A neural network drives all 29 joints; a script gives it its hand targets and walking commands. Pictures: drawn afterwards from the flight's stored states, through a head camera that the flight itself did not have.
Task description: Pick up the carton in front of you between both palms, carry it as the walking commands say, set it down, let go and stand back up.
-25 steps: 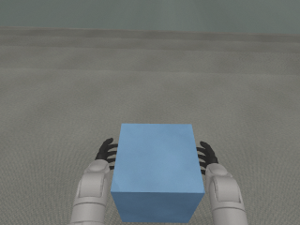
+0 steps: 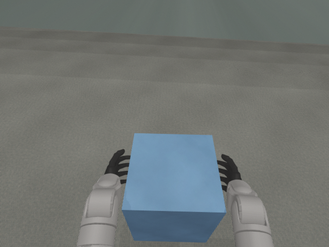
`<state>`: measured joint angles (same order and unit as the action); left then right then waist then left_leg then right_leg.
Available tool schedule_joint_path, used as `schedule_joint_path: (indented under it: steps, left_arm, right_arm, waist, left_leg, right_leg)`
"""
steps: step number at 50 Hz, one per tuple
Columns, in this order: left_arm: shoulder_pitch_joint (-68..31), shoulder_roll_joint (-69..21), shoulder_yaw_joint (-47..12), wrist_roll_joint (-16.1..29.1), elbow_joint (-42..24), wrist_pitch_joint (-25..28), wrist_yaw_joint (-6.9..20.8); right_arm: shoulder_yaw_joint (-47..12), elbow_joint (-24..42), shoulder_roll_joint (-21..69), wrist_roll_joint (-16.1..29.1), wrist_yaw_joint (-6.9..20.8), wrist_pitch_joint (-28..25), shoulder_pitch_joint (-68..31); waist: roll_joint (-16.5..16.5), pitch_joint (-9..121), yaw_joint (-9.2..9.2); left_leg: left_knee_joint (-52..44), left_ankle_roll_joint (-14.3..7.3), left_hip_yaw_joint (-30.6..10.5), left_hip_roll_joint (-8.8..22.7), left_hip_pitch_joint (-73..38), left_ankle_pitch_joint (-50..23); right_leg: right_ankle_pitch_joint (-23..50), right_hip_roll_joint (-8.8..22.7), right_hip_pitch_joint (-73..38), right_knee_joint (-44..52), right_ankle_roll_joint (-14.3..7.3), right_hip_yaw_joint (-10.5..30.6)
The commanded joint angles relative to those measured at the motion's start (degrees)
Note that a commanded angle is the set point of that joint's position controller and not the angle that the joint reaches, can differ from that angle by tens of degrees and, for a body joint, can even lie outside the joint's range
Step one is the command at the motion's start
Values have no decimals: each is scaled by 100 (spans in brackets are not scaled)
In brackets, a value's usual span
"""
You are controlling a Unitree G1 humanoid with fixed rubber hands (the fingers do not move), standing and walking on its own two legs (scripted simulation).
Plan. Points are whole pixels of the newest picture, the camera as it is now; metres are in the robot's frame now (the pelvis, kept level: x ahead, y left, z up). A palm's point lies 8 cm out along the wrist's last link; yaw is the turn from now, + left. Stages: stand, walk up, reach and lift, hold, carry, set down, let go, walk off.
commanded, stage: carry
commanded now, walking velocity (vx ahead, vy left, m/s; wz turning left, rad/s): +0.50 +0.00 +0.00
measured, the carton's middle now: (171, 190) +0.30 +0.00 -0.04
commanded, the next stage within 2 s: none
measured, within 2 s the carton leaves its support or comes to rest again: neither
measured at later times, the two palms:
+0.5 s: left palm (139, 123) +0.49 +0.11 +0.03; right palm (228, 129) +0.50 -0.19 +0.02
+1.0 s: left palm (141, 91) +0.66 +0.13 +0.04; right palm (218, 95) +0.66 -0.17 +0.04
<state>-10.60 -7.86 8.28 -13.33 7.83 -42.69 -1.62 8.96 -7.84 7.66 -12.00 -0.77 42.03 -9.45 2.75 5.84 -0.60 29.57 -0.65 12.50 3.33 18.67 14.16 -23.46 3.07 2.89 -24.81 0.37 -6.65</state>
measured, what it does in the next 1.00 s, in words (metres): walks ahead: right foot, then left foot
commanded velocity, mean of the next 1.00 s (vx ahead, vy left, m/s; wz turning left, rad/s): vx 0.17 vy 0.00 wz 0.00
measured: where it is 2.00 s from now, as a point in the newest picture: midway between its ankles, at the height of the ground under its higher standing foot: outside the picture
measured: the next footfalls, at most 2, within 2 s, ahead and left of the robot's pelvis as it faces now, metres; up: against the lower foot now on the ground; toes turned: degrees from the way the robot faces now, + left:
right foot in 0.40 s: +0.31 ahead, -0.14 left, +0.00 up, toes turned -9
left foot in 0.74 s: +0.41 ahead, +0.09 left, +0.00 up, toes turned -15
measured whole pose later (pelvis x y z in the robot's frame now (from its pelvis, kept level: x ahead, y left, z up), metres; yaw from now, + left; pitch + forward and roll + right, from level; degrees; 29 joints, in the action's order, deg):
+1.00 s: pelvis +0.37 -0.03 +0.00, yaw +0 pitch +4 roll +0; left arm -10.5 -7.8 8.7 -12.6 6.0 -42.2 -1.6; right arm 8.4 -6.3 7.8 -12.3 -0.9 42.1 -10.0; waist 1.2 5.8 0.0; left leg 27.8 -1.6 12.4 3.1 17.1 13.8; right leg -20.5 5.0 7.9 -27.6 2.4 -10.9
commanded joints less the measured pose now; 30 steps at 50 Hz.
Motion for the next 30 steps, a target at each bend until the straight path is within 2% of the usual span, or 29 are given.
schedule_joint_path:
  steps: [1,2,3,4,5,6,7,8,10,16,18,19,20,21,22,23,24,25,26,27,28,30]
  left_arm:
    - [-2449,-4870,-3111,1308,-425,208,1193]
    - [-2484,-4872,-3146,1312,-456,187,1207]
    - [-2463,-4830,-3215,1365,-487,192,1220]
    - [-2425,-4874,-3277,1396,-508,221,1231]
    - [-2372,-4930,-3312,1434,-585,249,1235]
    - [-2377,-4971,-3366,1486,-691,274,1231]
    - [-2404,-4970,-3434,1547,-811,291,1221]
    - [-2460,-4967,-3542,1601,-935,299,1197]
    - [-2323,-4838,-3603,1608,-1060,271,1133]
    - [-2087,-4484,-3314,1402,-948,203,1061]
    - [-2121,-4493,-3234,1382,-850,216,1080]
    - [-2081,-4481,-3143,1350,-754,229,1093]
    - [-2072,-4496,-3049,1325,-651,235,1106]
    - [-1991,-4497,-2988,1280,-556,226,1113]
    - [-1826,-4426,-2839,1188,-369,233,1125]
    - [-1665,-4554,-2851,1271,-260,278,1144]
    - [-1675,-4685,-2893,1329,-304,350,1169]
    - [-1685,-4809,-2936,1356,-313,431,1192]
    - [-1772,-4898,-2994,1390,-414,528,1218]
    - [-1900,-4965,-3071,1441,-490,616,1243]
    - [-2013,-5032,-3163,1491,-553,702,1263]
    - [-2133,-5125,-3384,1604,-694,811,1292]
  right_arm:
    - [-2990,223,4878,1238,1128,-243,-2494]
    - [-2964,174,4871,1164,1127,-223,-2281]
    - [-2966,214,4864,1154,1118,-226,-2211]
    - [-3026,387,4882,1198,1107,-237,-2303]
    - [-3152,567,4938,1273,1099,-252,-2421]
    - [-3324,775,4989,1368,1090,-271,-2587]
    - [-3487,998,4986,1470,1082,-286,-2744]
    - [-3614,1153,4944,1547,1079,-291,-2856]
    - [-3666,1202,4801,1569,1068,-264,-2684]
    - [-3292,995,4398,1256,1018,-183,-2162]
    - [-3248,973,4407,1209,1001,-182,-2237]
    - [-3244,963,4429,1185,992,-181,-2304]
    - [-3228,880,4452,1146,984,-168,-2262]
    - [-3197,808,4441,1123,981,-143,-2263]
    - [-3189,783,4446,1115,996,-133,-2231]
    - [-3326,815,4462,1178,1002,-154,-2279]
    - [-3402,782,4583,1233,1023,-209,-2294]
    - [-3454,767,4729,1261,1041,-293,-2295]
    - [-3548,749,4874,1284,1059,-389,-2287]
    - [-3601,784,4977,1297,1063,-497,-2314]
    - [-3661,825,5044,1320,1056,-587,-2310]
    - [-3787,923,5095,1341,1027,-700,-2269]
  waist:
    - [-844,1316,160]
    - [-1764,1509,240]
    - [-1701,1315,226]
    - [-1050,1328,206]
    - [-627,1390,181]
    - [-467,1245,157]
    - [-555,1136,159]
    - [-724,1088,169]
    - [-957,1065,160]
    - [-1228,694,180]
    - [-1155,606,131]
    - [-958,654,70]
    - [-700,881,38]
    - [19,1132,-83]
    - [1388,1486,-111]
    - [1488,1419,-112]
    - [1038,1452,-96]
    - [520,1581,-82]
    - [223,1596,-69]
    - [172,1610,-44]
    - [293,1632,-30]
    - [452,1736,7]
  left_leg:
    - [-1072,-449,-1355,764,-2420,-101]
    - [-1446,-1015,-2960,1732,-3332,-716]
    - [-1626,-1352,-3519,2144,-3436,-1441]
    - [-1599,-1393,-3303,2233,-3349,-1574]
    - [-1633,-1233,-2984,2155,-3252,-1207]
    - [-1826,-1001,-2558,2021,-2948,-789]
    - [-2042,-831,-2139,1844,-2674,-514]
    - [-2159,-759,-1803,1687,-2514,-388]
    - [-2229,-700,-1409,1487,-2430,-239]
    - [-2049,-543,-677,1274,-2055,-572]
    - [-1726,-400,-484,1212,-1792,-315]
    - [-1167,-273,-229,1022,-1508,-503]
    - [-276,-121,26,788,-1050,-1082]
    - [1041,144,216,495,-365,-776]
    - [2448,391,28,-60,986,572]
    - [3187,313,-555,-114,1580,1703]
    - [3595,204,-931,21,1643,1847]
    - [3499,135,-1057,173,1617,1757]
    - [2952,104,-1121,323,1480,1430]
    - [2270,123,-1035,326,1188,1177]
    - [1826,157,-857,184,957,985]
    - [1094,188,-698,53,555,700]
  right_leg:
    - [2196,393,1386,-1300,-44,-280]
    - [617,-34,2726,-2451,93,-325]
    - [-785,-83,3423,-3123,21,155]
    - [-896,144,3602,-3474,-53,473]
    - [-798,301,3627,-3367,-112,577]
    - [-514,398,3528,-2931,-126,536]
    - [-157,380,3334,-2494,-115,383]
    - [187,326,3167,-2185,-84,221]
    - [697,275,3017,-1674,-31,46]
    - [1528,130,2454,-521,-1,-414]
    - [1695,86,1861,-126,-8,-601]
    - [1659,-55,1237,58,-11,-798]
    - [1510,-85,310,159,-82,-797]
    - [1445,704,-487,582,-208,267]
    - [1941,2015,-1509,996,-966,2330]
    - [3514,2265,-1643,1098,-1272,2681]
    - [4808,2216,-1532,855,-1303,2116]
    - [5231,2109,-1489,697,-1203,1602]
    - [5126,1969,-1308,772,-989,1226]
    - [4910,1741,-1079,865,-791,807]
    - [4952,1602,-998,879,-712,532]
    - [5050,1419,-855,770,-724,74]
